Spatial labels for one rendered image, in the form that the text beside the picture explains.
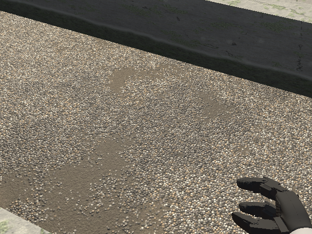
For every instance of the robot right hand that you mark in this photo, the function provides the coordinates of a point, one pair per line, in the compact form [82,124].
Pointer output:
[287,215]

